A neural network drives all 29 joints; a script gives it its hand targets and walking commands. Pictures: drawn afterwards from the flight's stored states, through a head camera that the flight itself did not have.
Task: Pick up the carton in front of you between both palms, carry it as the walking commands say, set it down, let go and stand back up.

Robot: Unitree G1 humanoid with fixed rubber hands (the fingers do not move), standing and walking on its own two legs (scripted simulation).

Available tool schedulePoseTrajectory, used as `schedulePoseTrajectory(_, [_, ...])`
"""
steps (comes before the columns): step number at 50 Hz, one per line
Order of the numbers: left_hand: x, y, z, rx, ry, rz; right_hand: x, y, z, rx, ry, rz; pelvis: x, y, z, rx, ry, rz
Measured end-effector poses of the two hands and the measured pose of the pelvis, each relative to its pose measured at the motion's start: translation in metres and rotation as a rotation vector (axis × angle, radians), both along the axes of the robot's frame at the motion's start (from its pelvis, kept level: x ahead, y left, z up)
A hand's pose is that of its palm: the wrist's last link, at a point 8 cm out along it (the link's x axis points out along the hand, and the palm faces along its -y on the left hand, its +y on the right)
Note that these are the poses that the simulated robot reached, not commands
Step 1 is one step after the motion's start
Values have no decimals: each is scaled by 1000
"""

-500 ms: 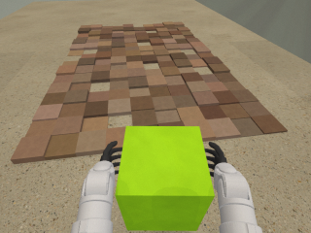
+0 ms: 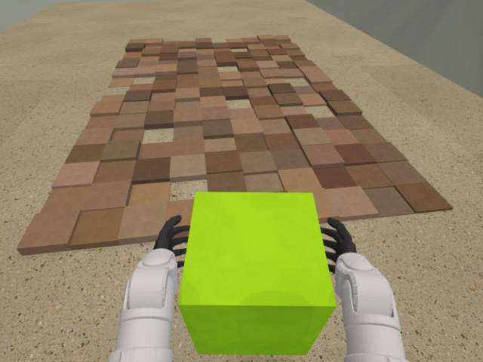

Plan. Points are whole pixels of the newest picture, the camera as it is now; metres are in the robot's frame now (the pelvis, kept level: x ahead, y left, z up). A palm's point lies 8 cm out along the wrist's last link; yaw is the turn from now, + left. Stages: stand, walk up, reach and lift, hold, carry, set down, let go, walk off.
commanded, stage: carry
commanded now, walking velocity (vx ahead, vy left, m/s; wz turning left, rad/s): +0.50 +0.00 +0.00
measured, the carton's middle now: (252, 276) +0.30 +0.00 -0.01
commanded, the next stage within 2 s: none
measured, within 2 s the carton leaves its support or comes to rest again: neither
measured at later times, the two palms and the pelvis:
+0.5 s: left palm (163, 181) +0.47 +0.19 +0.08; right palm (304, 177) +0.48 -0.11 +0.08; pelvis +0.21 +0.03 -0.02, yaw +0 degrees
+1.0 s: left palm (198, 109) +0.82 +0.16 +0.07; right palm (295, 109) +0.84 -0.14 +0.07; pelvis +0.53 +0.00 -0.02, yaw +2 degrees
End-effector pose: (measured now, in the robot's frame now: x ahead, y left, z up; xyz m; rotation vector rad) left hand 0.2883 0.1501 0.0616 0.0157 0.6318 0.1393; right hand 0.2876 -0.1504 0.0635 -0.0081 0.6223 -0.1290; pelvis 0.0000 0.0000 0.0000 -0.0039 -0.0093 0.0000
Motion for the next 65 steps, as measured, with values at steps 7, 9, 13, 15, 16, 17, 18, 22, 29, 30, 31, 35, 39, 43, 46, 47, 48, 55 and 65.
schedulePoseTrajectory(7, [33,14,10,-20,-12,26,38,15,12,14,-12,0,41,10,-11,11,58,4])
schedulePoseTrajectory(9, [48,18,12,-13,5,17,50,18,13,24,6,-10,56,12,-12,12,76,-19])
schedulePoseTrajectory(13, [81,12,14,-30,44,4,73,12,10,30,46,-40,88,10,-12,-18,95,-14])
schedulePoseTrajectory(15, [95,8,13,-58,54,25,87,8,10,40,55,-49,106,8,-12,-22,105,15])
schedulePoseTrajectory(16, [101,8,12,-71,61,41,96,8,11,43,63,-48,115,8,-10,-15,111,25])
schedulePoseTrajectory(17, [106,9,12,-69,70,47,104,9,12,49,72,-46,124,8,-8,-6,115,31])
schedulePoseTrajectory(18, [112,11,12,-65,79,52,114,12,14,49,81,-39,134,9,-6,3,119,33])
schedulePoseTrajectory(22, [145,28,15,-69,79,88,159,29,19,46,82,-1,175,17,-4,27,117,25])
schedulePoseTrajectory(29, [234,43,19,-74,71,58,234,44,18,50,73,-38,254,42,-9,18,93,-37])
schedulePoseTrajectory(30, [247,41,21,-71,84,43,242,42,19,52,85,-53,265,44,-6,12,96,-39])
schedulePoseTrajectory(31, [260,39,23,-68,94,27,250,40,21,53,94,-68,276,45,-2,6,99,-40])
schedulePoseTrajectory(35, [314,30,30,-63,94,-20,292,31,31,51,92,-112,323,46,7,-20,104,-31])
schedulePoseTrajectory(39, [366,24,31,-67,66,-21,347,25,36,47,65,-112,375,39,5,-29,98,-20])
schedulePoseTrajectory(43, [425,19,26,-68,40,13,416,19,29,59,40,-84,434,26,-7,-23,83,-8])
schedulePoseTrajectory(46, [476,14,18,-56,17,47,477,15,17,64,20,-43,482,13,-25,-18,59,20])
schedulePoseTrajectory(47, [492,13,15,-43,22,58,497,14,12,60,26,-20,496,9,-28,-25,56,24])
schedulePoseTrajectory(48, [506,13,12,-32,40,68,516,14,8,53,44,2,507,5,-28,-25,56,28])
schedulePoseTrajectory(55, [596,17,14,-4,147,111,625,19,10,39,150,72,581,-10,-2,13,79,48])
schedulePoseTrajectory(65, [776,16,57,15,40,42,787,16,51,14,40,40,709,0,2,20,96,16])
